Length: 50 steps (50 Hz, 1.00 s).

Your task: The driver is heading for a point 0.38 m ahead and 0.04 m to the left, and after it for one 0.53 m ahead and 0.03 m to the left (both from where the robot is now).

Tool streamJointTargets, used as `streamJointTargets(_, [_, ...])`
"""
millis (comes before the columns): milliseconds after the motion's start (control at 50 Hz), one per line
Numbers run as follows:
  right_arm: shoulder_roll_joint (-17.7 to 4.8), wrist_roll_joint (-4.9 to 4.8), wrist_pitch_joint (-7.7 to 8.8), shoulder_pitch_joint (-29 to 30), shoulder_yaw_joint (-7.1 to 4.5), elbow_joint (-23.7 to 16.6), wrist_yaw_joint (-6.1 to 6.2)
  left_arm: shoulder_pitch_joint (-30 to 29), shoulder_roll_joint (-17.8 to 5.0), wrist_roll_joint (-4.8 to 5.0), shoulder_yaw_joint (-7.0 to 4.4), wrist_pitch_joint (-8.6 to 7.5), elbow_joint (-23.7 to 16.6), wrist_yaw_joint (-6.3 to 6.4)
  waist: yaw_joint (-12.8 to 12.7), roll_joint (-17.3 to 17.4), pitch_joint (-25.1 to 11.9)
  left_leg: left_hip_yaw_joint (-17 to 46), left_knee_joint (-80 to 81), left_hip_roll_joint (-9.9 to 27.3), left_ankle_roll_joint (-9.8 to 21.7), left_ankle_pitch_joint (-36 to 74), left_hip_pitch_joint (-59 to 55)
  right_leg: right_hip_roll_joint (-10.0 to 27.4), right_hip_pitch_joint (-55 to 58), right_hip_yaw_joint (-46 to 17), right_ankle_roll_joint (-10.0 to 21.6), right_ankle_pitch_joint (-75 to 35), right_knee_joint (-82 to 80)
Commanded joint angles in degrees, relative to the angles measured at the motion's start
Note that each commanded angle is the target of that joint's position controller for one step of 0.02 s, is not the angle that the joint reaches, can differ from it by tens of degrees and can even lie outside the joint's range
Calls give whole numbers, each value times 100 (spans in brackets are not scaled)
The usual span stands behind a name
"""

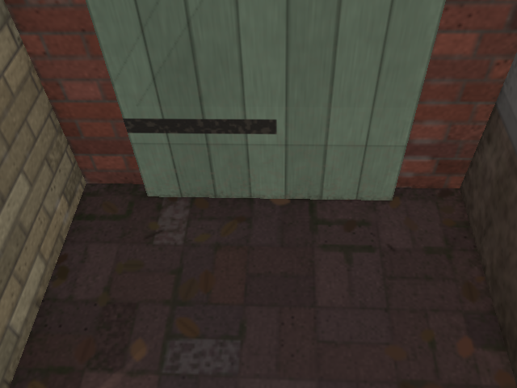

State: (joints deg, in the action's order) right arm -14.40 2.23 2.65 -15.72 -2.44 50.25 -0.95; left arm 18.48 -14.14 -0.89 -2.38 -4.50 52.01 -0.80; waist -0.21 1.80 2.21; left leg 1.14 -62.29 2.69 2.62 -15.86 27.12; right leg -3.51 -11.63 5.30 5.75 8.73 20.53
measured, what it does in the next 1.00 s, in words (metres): walks ahead: left foot, then right foot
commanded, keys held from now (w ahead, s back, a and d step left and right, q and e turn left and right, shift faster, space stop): w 0.26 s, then no key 0.74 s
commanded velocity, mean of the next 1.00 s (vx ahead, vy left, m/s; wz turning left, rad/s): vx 0.24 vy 0.00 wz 0.00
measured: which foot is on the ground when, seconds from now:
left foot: up 0.00-0.34, down 0.36-1.00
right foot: down 0.00-0.36, up 0.38-0.76, down 0.78-1.00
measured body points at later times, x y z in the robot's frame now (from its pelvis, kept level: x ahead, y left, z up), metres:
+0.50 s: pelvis +0.26 +0.04 -0.01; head +0.30 +0.06 +0.44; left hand +0.25 +0.29 -0.16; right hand +0.37 -0.21 -0.13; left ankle +0.34 +0.11 -0.74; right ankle +0.14 -0.08 -0.65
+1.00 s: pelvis +0.33 +0.02 +0.00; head +0.33 +0.01 +0.45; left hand +0.34 +0.25 -0.16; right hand +0.33 -0.20 -0.16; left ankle +0.34 +0.11 -0.74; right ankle +0.33 -0.09 -0.74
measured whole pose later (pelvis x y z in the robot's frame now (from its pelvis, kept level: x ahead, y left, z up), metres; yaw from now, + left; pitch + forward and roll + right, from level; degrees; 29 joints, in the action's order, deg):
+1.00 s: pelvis +0.33 +0.02 +0.00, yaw +0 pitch -2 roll +0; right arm -8.8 0.4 1.5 -17.0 0.9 61.4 0.9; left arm 15.9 -9.0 0.0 -0.3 -1.6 62.8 2.0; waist 0.6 0.4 1.0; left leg -4.9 -22.0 -1.0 2.6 -11.1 9.5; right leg -0.1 -9.7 1.4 0.8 11.8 23.1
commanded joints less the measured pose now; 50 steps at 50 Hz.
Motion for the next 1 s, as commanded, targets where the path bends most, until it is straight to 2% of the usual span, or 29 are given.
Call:
streamJointTargets(20, [-229,27,-104,-330,-52,-156,-61,221,-581,43,-108,-165,-127,-16,198,-522,77,-12,262,291,-133,599,530,1509,66,-1365,698,-363,-1487])
streamJointTargets(60, [-266,-22,-88,301,-36,-345,-96,436,-582,50,-107,-133,-36,19,62,-501,288,-128,712,417,-165,966,1007,1442,242,-1239,618,-478,-1636])
streamJointTargets(140, [-190,-80,-27,938,21,-458,-102,831,-604,61,-93,-119,143,21,-129,-494,344,-343,1749,355,-187,1716,1115,1286,634,-915,488,-1137,-1553])
streamJointTargets(260, [-150,-69,19,1857,87,-765,-108,1336,-574,-27,-69,-103,446,118,-367,-522,436,-526,2734,102,30,1524,1128,1533,1668,-793,534,-2298,-1142])
streamJointTargets(300, [-115,-54,89,1629,91,-699,-72,1195,-562,-55,-54,-82,500,165,-202,-522,401,-616,3042,-117,182,1215,636,1525,1780,-640,433,-3685,-625])
streamJointTargets(320, [-158,-34,137,1246,66,-557,-29,1100,-587,-52,-54,-87,512,188,-50,-592,207,-671,3127,-315,268,1078,97,1484,1775,-605,330,-4620,-177])
streamJointTargets(340, [-249,-12,203,535,16,-288,25,1001,-620,-37,-58,-87,526,202,217,-614,-137,-702,3371,-514,370,1194,-633,1364,1771,-570,209,-5116,540])
streamJointTargets(360, [-388,66,298,-327,-43,4,84,899,-613,43,-43,-88,520,206,597,-483,-586,-607,3791,-381,505,2102,-1825,1131,1312,-408,52,-4599,1574])
streamJointTargets(380, [-847,197,355,-1162,-149,181,148,932,-433,148,28,-123,332,215,791,0,-1363,441,3369,832,744,4078,-3408,806,156,-249,-90,-2311,3105])
streamJointTargets(400, [-1285,101,291,-1185,-263,204,108,2087,179,412,135,-65,478,197,326,1363,-2453,2547,3204,2614,1960,6599,-5057,-229,-1456,-213,-308,2862,5331])
streamJointTargets(420, [-1009,-226,202,-1061,-254,117,79,1638,-544,188,-68,29,590,259,459,153,-2430,2368,3467,2182,1862,6295,-4430,-78,-1534,-993,-270,2467,5588])
streamJointTargets(440, [-715,-248,196,-363,-145,58,97,1027,-423,133,-60,32,383,236,236,257,-1485,1634,3824,1922,1639,5740,-3586,175,-1754,-1009,-283,2052,5366])
streamJointTargets(460, [-336,-214,193,25,-37,30,103,729,-303,52,-39,39,337,216,115,113,-842,1205,4174,1626,1386,5275,-2846,373,-1771,-911,-311,1749,4963])
streamJointTargets(480, [-171,-220,202,131,22,67,132,593,-279,-28,-60,111,338,185,9,158,-519,866,4409,1394,1197,5059,-2343,483,-1615,-900,-361,1557,4654])
streamJointTargets(500, [-67,-226,198,145,73,139,160,759,-177,-99,-49,213,394,152,-150,207,-475,586,4558,1219,1059,4961,-1862,523,-1157,-851,-419,1387,4380])
streamJointTargets(540, [-111,-164,246,126,105,229,169,993,76,-86,-5,351,534,125,-339,163,-588,202,4639,1063,1052,5185,-1383,446,-578,-721,-503,1207,3996])
streamJointTargets(600, [-266,-99,261,197,118,317,146,745,120,-72,39,455,558,176,-405,349,-556,-120,4680,869,970,4649,-1106,487,-372,-585,-538,955,2933])
streamJointTargets(660, [-334,-84,157,-55,112,459,146,302,14,-55,64,529,558,233,-180,499,-519,48,4844,869,926,2856,-1039,525,-216,-472,-519,750,2229])
streamJointTargets(720, [-317,-91,15,-138,111,552,172,21,0,-42,97,526,592,259,-68,379,-242,390,4970,919,891,774,-823,544,-44,-421,-476,751,1590])
streamJointTargets(760, [-241,-139,-50,-72,138,582,201,92,60,-67,143,462,697,284,-171,130,-19,465,4810,796,638,-10,-550,572,447,-449,-402,270,567])
streamJointTargets(780, [-156,-123,-55,-186,158,620,208,174,-47,-94,147,401,737,305,-150,-96,39,472,4678,677,416,-101,-468,874,664,-809,-369,-100,154])
streamJointTargets(800, [-66,-118,-55,-392,150,621,200,255,-288,-138,131,326,749,331,50,-503,69,256,4291,362,236,-45,-489,1375,706,-1346,-290,-685,-67])
streamJointTargets(820, [286,-218,-103,-783,217,767,183,-57,-314,25,131,322,816,321,347,-1224,156,-104,4380,-56,111,59,-1119,1456,-160,-1542,-96,-209,-249])
streamJointTargets(840, [214,-190,-127,-772,237,895,202,-210,-109,67,152,264,789,293,260,-988,249,-72,4336,7,57,352,-1690,1347,-585,-1486,-155,193,-437])
streamJointTargets(860, [92,-178,-133,-688,203,915,217,-218,-34,81,165,220,816,276,214,-772,245,1,4324,86,65,610,-1894,1179,-642,-1316,-256,239,-436])
streamJointTargets(880, [125,-176,-135,-636,235,942,195,-213,-113,114,130,221,857,294,197,-651,195,35,4369,162,50,728,-1965,1046,-558,-1166,-325,298,-405])
streamJointTargets(920, [-46,-168,-103,-515,202,940,192,0,-128,116,104,239,946,323,132,-452,134,84,4425,252,66,675,-1787,921,-191,-1044,-362,28,-291])
streamJointTargets(960, [160,-189,-81,-358,273,1004,196,-86,52,95,137,254,957,294,85,-296,97,67,4469,275,45,660,-1669,961,67,-1014,-336,-209,-227])
streamJointTargets(1000, [179,-188,-75,-355,293,1077,210,-42,30,90,126,259,1006,284,63,-235,87,56,4476,276,27,688,-1695,961,135,-1006,-318,-284,-220])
